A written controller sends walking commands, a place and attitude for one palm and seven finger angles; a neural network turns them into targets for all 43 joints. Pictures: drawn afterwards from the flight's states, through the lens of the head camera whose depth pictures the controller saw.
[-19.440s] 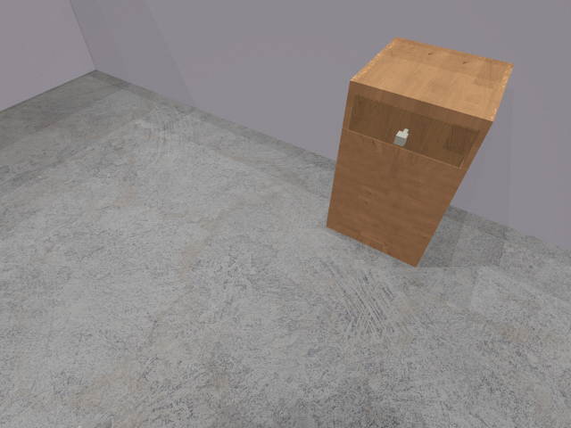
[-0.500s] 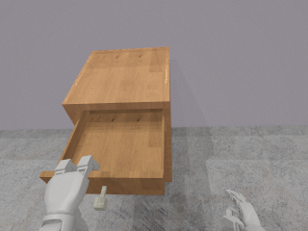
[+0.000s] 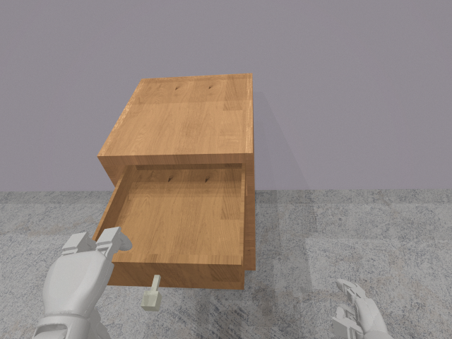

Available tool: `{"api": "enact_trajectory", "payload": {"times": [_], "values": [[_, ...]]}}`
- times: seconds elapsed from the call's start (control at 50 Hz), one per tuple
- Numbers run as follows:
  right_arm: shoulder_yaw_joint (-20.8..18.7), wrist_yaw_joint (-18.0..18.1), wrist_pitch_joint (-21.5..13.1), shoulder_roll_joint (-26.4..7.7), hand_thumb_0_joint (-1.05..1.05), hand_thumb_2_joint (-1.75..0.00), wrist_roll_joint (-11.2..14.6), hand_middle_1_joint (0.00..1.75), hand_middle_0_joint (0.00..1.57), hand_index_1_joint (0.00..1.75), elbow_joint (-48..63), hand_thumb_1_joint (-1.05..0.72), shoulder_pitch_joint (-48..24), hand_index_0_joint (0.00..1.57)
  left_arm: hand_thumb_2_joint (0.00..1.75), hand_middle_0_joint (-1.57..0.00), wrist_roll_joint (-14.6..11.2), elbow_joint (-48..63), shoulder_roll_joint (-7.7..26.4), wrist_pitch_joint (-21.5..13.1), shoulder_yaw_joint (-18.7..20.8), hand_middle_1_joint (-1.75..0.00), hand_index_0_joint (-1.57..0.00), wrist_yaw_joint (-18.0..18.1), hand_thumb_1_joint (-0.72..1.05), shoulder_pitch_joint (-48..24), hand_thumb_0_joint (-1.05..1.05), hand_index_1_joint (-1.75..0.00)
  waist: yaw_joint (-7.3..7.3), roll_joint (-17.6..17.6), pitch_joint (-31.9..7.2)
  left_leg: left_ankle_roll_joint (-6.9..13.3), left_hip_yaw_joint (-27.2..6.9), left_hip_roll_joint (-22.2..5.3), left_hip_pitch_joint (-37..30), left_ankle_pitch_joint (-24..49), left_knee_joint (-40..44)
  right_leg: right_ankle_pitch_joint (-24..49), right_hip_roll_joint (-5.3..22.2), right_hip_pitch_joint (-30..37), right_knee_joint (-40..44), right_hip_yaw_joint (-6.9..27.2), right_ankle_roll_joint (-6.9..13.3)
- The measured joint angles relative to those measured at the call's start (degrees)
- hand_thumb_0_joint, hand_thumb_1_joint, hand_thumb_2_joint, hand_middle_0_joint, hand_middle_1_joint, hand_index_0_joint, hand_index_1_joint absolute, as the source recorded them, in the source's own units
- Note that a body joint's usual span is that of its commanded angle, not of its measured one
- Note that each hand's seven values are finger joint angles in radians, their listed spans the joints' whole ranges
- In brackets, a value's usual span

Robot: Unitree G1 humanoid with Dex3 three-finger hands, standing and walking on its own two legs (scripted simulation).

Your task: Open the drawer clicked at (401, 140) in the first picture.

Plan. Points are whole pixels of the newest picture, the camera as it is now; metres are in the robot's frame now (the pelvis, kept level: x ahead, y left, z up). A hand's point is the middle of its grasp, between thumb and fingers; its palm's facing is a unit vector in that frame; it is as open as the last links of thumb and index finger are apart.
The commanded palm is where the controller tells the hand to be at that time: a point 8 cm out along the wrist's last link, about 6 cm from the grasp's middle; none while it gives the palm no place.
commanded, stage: draw the hand back to the body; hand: left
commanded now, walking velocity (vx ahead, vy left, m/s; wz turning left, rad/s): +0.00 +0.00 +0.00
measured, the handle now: (153, 292) +0.24 +0.21 -0.13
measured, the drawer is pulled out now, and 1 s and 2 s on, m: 0.29 0.29 0.29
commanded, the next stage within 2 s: step back with the hand held close in 1.22 s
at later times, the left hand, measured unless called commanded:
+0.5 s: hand (88, 252) +0.20 +0.22 +0.14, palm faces +0.30 -0.88 -0.37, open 13.0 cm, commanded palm +0.15 +0.27 +0.17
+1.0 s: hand (49, 228) +0.21 +0.25 +0.19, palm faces +0.40 -0.81 -0.42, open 8.7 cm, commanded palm +0.16 +0.29 +0.21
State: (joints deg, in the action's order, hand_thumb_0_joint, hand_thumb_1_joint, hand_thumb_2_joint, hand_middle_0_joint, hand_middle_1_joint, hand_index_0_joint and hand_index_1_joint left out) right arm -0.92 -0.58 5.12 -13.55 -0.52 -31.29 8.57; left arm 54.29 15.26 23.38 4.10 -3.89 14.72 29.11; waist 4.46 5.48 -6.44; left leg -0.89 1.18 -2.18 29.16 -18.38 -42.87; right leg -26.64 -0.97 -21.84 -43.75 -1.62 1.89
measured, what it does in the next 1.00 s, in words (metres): stands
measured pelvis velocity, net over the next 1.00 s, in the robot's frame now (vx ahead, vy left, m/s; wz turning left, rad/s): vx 0.03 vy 0.01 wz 0.01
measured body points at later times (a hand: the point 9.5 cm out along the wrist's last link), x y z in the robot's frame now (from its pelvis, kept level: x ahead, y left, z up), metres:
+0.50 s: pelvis +0.02 +0.01 +0.02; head +0.01 -0.01 +0.47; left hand +0.18 +0.26 +0.16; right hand +0.21 -0.20 -0.05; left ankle +0.04 +0.13 -0.71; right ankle -0.04 -0.10 -0.71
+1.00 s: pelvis +0.03 +0.01 +0.03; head +0.02 -0.01 +0.48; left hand +0.18 +0.30 +0.21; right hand +0.24 -0.20 -0.05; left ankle +0.04 +0.13 -0.71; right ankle -0.04 -0.10 -0.71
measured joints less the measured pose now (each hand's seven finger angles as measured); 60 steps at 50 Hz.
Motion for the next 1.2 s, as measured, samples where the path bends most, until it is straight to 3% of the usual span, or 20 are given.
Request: {"api": "enact_trajectory", "payload": {"times": [0.12, 0.24, 0.28, 0.3, 0.32, 0.34, 0.38, 0.44, 0.56, 0.96, 1.2], "values": [[-0.2, 0.2, -0.7, -0.1, 0.02, -0.9, -0.1, 0.3, 0.2, 0.3, 0.3, -0.9, -0.3, 0.19, 0.3, -0.32, -0.7, 2.4, 1.3, -2.4, 1.9, -1.2, -0.32, -0.9, -0.49, 0.6, -0.01, -1.2, 0.55, 0.2, 0.7, 0.1, -0.3, 0.1, -0.8, 0.3, 0.6, 0.5, 0.1, 1.2, 1.2, -0.3, -0.1], [0.2, 0.2, -0.7, 0.1, 0.02, -0.9, 0.2, 0.3, 0.2, 0.3, 0.4, -0.9, -0.6, 0.19, 0.3, -0.32, -1.7, 4.4, 2.3, -2.4, 3.8, -1.2, -0.32, -2.0, -0.49, 1.3, -0.01, -1.2, 0.91, 0.3, 0.8, 0.3, -0.2, 0.3, -1.8, 0.6, 1.6, 1.0, 0.2, 2.2, 2.5, -0.2, -0.4], [0.5, 1.2, -2.4, 0.4, 0.02, -0.9, 0.9, 0.3, 0.2, 0.3, 1.1, -0.9, -0.6, 0.19, 0.3, -0.31, -22.1, 5.3, -0.7, -3.1, 5.7, -1.19, -0.32, -3.9, -0.49, 1.4, -0.01, -1.2, 0.07, 0.6, 3.2, 0.4, -0.3, 0.4, -4.5, 0.7, 2.6, 1.3, 0.3, 5.2, 3.8, -0.3, -0.5], [0.9, 2.0, -3.9, 0.8, 0.02, -0.9, 1.0, 0.3, 0.2, 0.3, 1.6, -0.9, 0.0, 0.19, 0.3, -0.31, -30.8, 5.6, -2.8, -3.5, 6.7, -1.19, -0.32, -4.8, -0.48, 1.6, -0.01, -1.19, -0.27, 0.4, 4.1, 0.5, -0.2, 0.5, -6.0, 0.9, 3.4, 1.6, 0.4, 6.6, 4.6, -0.2, -0.6], [1.5, 3.0, -5.2, 1.1, 0.02, -0.9, 1.1, 0.3, 0.2, 0.3, 2.1, -0.9, 0.7, 0.19, 0.31, -0.31, -37.7, 6.0, -4.6, -3.9, 7.6, -1.18, -0.32, -5.5, -0.47, 2.0, -0.01, -1.19, -0.6, 0.0, 4.6, 0.5, -0.1, 0.7, -7.3, 1.2, 4.4, 1.8, 0.5, 7.9, 5.5, -0.1, -0.7], [2.0, 3.8, -6.5, 1.5, 0.02, -0.9, 1.1, 0.3, 0.2, 0.3, 2.4, -0.9, 1.5, 0.19, 0.31, -0.31, -42.7, 6.5, -5.9, -4.4, 8.1, -1.18, -0.32, -6.0, -0.46, 2.3, -0.01, -1.18, -0.88, -0.5, 5.0, 0.4, 0.0, 0.8, -8.5, 1.4, 5.3, 2.0, 0.6, 9.1, 6.4, -0.1, -0.7], [2.9, 5.2, -8.8, 2.1, 0.02, -0.9, 0.9, 0.3, 0.2, 0.3, 2.3, -0.9, 2.9, 0.2, 0.33, -0.31, -49.2, 7.8, -7.3, -5.5, 8.8, -1.16, -0.32, -6.5, -0.43, 3.0, -0.01, -1.16, -1.37, -1.4, 5.3, 0.4, -0.2, 0.9, -10.5, 1.9, 7.0, 2.6, 0.7, 11.3, 8.5, -0.3, -0.7], [3.5, 6.0, -10.9, 2.4, 0.02, -0.9, 0.7, 0.3, 0.2, 0.3, 1.1, -0.9, 4.0, 0.2, 0.36, -0.3, -53.8, 9.3, -7.3, -7.0, 10.2, -1.11, -0.31, -7.0, -0.36, 3.6, -0.01, -1.11, -1.94, -2.2, 5.6, 0.3, -0.4, 0.9, -12.8, 2.5, 9.1, 3.7, 0.5, 14.0, 11.5, -0.5, -0.7], [2.7, 5.7, -12.1, 1.9, 0.02, -0.9, 0.8, 0.3, 0.2, 0.3, -1.4, -0.9, 3.9, 0.2, 0.43, -0.29, -56.8, 10.6, -5.7, -8.3, 14.0, -1.0, -0.29, -7.7, -0.19, 4.3, -0.01, -1.0, -2.28, -2.5, 6.1, 0.4, -0.1, 0.9, -15.3, 3.6, 12.5, 5.6, 0.5, 16.8, 16.0, -0.2, -0.9], [1.3, 5.0, -11.1, 1.6, 0.02, -0.9, 1.0, 0.3, 0.2, 0.3, -2.9, -0.9, 0.7, 0.2, 0.73, -0.24, -58.4, 13.2, -3.8, -8.0, 20.3, -0.56, -0.24, -8.2, 0.49, 3.3, 0.0, -0.56, -1.01, -1.9, 6.1, 0.8, 0.4, 1.5, -18.0, 5.2, 17.0, 7.6, 1.1, 19.6, 20.9, 0.1, -1.4], [1.4, 4.9, -10.3, 1.5, 0.02, -0.9, 1.0, 0.3, 0.2, 0.3, -3.0, -0.9, 0.8, 0.2, 0.87, -0.21, -58.6, 12.5, -4.7, -7.3, 19.5, -0.34, -0.22, -8.6, 0.82, 3.0, 0.01, -0.35, -0.94, -1.9, 6.6, 0.5, 0.0, 1.2, -18.4, 5.8, 17.6, 8.1, 0.7, 20.2, 21.7, -0.3, -1.1]]}}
